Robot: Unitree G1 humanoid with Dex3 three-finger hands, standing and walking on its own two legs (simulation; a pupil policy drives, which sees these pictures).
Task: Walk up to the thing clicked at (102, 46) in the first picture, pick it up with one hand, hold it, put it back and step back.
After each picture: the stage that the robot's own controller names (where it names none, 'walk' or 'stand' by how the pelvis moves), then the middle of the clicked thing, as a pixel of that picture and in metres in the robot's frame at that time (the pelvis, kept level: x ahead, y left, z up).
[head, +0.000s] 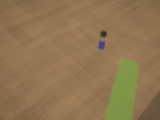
stand; (102, 41) +1.38 -0.32 -0.65
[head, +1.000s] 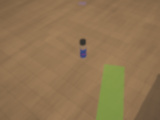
walk; (83, 49) +1.28 +0.02 -0.63
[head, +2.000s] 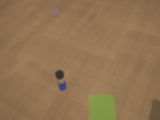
walk; (61, 81) +0.80 +0.20 -0.65
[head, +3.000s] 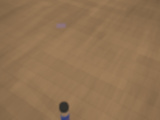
walk; (64, 113) +0.55 +0.12 -0.65
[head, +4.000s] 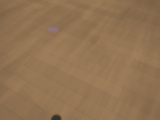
stand; out of the picture +0.46 +0.14 -0.65
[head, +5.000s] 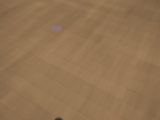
stand; out of the picture +0.43 +0.13 -0.65
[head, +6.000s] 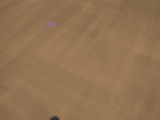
stand; out of the picture +0.41 +0.17 -0.64
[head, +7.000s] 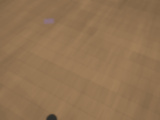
stand; out of the picture +0.41 +0.17 -0.65
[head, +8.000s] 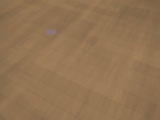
stand; out of the picture +0.38 +0.18 -0.66
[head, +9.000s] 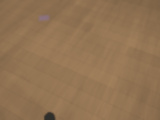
stand; out of the picture +0.40 +0.19 -0.65
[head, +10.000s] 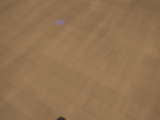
stand; out of the picture +0.39 +0.13 -0.64
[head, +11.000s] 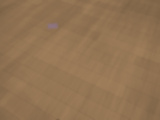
stand; out of the picture +0.39 +0.14 -0.65
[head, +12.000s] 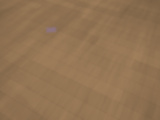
stand; out of the picture +0.39 +0.15 -0.66
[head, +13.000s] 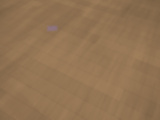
stand; out of the picture +0.39 +0.15 -0.66
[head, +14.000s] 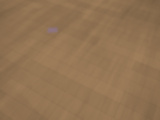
stand; out of the picture +0.39 +0.15 -0.66
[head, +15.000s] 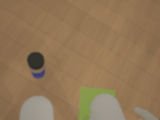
go down; (37, 67) +0.46 +0.15 -0.35
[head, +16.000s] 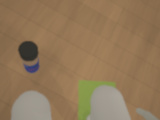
go down; (30, 60) +0.48 +0.16 -0.28
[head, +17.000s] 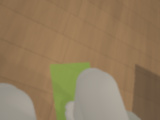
close in; out of the picture +0.47 +0.21 -0.17
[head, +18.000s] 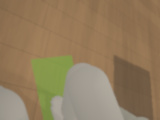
close; out of the picture +0.47 +0.23 -0.16
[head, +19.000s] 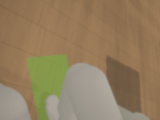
lift; out of the picture +0.44 +0.22 -0.17
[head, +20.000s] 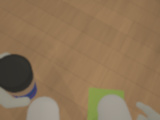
lift; (21, 84) +0.32 +0.17 +0.00
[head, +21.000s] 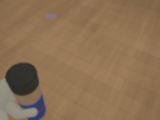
hold; (30, 98) +0.29 +0.15 +0.04
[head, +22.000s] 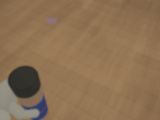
hold; (32, 99) +0.30 +0.15 +0.04
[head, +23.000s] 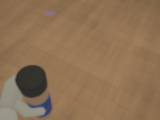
crouch; (38, 97) +0.30 +0.13 +0.03
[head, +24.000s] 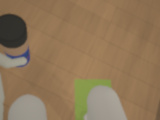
crouch; (16, 47) +0.45 +0.15 -0.04
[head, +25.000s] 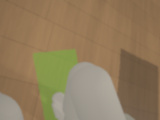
lower; out of the picture +0.45 +0.23 -0.18
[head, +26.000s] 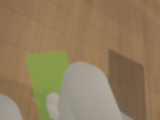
lower; out of the picture +0.45 +0.23 -0.17
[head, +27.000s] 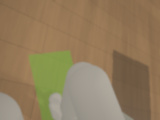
lower; out of the picture +0.45 +0.23 -0.17
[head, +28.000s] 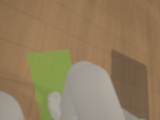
lower; out of the picture +0.44 +0.23 -0.17
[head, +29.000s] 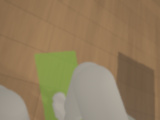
loosen; out of the picture +0.42 +0.20 -0.17
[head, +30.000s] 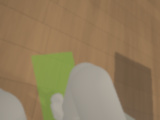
withdraw; out of the picture +0.45 +0.22 -0.18
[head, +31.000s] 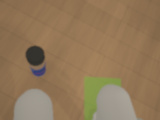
walk; (37, 64) +0.46 +0.16 -0.28
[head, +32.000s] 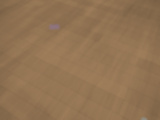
stand; out of the picture +0.38 +0.12 -0.59
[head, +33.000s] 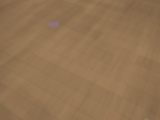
stand; out of the picture +0.38 +0.14 -0.60
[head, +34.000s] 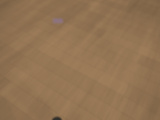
stand; out of the picture +0.40 +0.13 -0.61
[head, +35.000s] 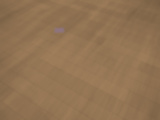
walk; out of the picture +0.40 +0.13 -0.65
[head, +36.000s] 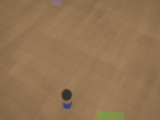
walk; (67, 100) +0.52 +0.08 -0.64
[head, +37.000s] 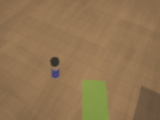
walk; (55, 69) +0.81 +0.12 -0.64
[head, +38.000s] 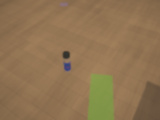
stand; (67, 62) +1.05 +0.15 -0.64
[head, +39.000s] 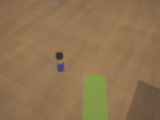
stand; (60, 63) +1.04 +0.15 -0.66
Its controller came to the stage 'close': yes
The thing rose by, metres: 0.68
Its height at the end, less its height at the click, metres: +0.00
